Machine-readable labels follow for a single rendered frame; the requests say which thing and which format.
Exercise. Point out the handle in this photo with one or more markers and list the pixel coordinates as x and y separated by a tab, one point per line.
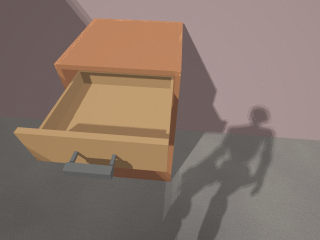
72	168

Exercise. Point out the drawer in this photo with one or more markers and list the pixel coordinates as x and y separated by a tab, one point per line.
101	114

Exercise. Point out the cabinet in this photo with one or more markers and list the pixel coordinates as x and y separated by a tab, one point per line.
135	47

